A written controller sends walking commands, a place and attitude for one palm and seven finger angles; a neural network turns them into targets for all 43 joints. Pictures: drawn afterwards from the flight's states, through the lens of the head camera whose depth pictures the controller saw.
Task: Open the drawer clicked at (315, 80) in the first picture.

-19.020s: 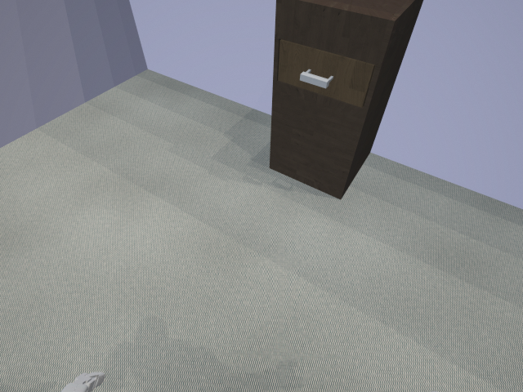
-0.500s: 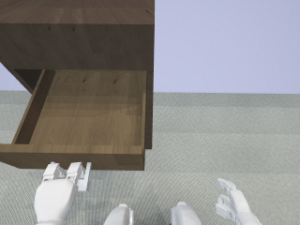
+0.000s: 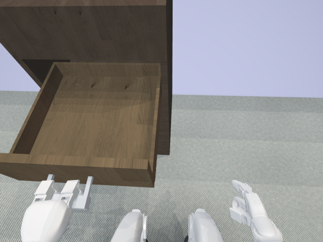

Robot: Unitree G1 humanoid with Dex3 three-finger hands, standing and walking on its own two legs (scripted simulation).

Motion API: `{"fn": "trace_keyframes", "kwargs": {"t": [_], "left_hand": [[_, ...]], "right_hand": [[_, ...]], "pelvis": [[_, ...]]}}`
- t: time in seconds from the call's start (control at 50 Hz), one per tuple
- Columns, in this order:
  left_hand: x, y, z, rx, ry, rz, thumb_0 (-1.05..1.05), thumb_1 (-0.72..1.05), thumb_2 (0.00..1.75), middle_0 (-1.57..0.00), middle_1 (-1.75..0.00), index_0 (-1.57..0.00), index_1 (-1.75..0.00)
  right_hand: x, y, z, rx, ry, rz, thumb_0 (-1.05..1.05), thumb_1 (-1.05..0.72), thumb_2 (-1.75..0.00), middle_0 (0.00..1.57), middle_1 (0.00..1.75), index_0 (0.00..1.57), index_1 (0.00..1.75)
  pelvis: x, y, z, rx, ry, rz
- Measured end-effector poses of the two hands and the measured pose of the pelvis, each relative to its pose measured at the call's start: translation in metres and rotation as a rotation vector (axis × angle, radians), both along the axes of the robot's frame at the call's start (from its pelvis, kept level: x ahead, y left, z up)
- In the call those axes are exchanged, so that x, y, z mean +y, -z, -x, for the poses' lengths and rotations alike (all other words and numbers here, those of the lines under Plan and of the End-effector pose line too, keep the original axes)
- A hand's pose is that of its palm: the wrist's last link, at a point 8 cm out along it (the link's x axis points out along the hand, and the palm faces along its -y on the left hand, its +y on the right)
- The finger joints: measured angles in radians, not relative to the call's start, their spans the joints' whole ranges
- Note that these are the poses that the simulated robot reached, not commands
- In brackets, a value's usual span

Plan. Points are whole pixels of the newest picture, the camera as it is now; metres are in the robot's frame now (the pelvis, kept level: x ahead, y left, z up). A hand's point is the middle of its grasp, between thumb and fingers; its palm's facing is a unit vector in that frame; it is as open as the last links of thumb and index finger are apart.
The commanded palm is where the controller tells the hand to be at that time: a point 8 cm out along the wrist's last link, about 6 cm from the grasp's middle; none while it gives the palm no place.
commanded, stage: pull the drawer open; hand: left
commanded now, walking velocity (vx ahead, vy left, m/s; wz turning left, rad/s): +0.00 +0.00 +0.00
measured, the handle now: (66, 190) +0.23 +0.24 -0.01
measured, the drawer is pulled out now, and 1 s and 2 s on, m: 0.30 0.30 0.30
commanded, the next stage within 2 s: open the thumb to release the handle in 0.12 s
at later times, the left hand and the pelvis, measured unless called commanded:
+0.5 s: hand (64, 217) +0.18 +0.24 -0.02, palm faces -0.04 -0.06 -1.00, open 7.7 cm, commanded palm +0.15 +0.24 +0.02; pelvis -0.01 -0.01 +0.00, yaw +1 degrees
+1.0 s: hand (65, 217) +0.18 +0.24 -0.03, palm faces -0.04 -0.05 -1.00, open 13.8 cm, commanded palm +0.17 +0.24 +0.02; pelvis -0.02 -0.01 +0.01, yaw +2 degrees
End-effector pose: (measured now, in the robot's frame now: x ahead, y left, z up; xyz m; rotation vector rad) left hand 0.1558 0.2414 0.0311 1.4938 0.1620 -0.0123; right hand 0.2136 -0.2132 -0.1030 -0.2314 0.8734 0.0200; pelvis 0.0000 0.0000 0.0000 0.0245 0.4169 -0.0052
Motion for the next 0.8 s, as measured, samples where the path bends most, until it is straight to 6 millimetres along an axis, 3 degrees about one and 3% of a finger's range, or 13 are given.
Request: {"fn": "trace_keyframes", "kwargs": {"t": [0.2, 0.4, 0.8], "left_hand": [[-0.001, 0.0, 0.0, 0.0, -0.008, -0.008, 0.03, 0.66, 0.72, -0.26, -1.31, -0.38, -1.31], [-0.002, 0.002, -0.001, -0.059, -0.035, -0.022, 0.02, 0.58, 0.75, -0.32, -1.3, -0.39, -1.32], [-0.005, 0.001, 0.0, -0.051, -0.066, -0.034, 0.0, -0.37, 0.36, -0.32, -1.21, -0.33, -1.22]], "right_hand": [[-0.015, 0.007, 0.022, 0.061, 0.041, 0.027, 0.01, -0.91, -0.9, 0.2, 0.3, 0.2, 0.3], [-0.021, 0.013, 0.026, 0.065, 0.025, 0.056, 0.01, -0.91, -0.9, 0.2, 0.3, 0.2, 0.3], [-0.026, -0.005, 0.028, 0.008, 0.03, 0.056, 0.01, -0.91, -0.9, 0.2, 0.3, 0.2, 0.3]], "pelvis": [[-0.003, -0.002, 0.003, -0.001, -0.006, 0.001], [-0.006, 0.001, 0.009, -0.005, -0.025, 0.002], [-0.013, -0.009, 0.016, -0.04, -0.033, 0.005]]}}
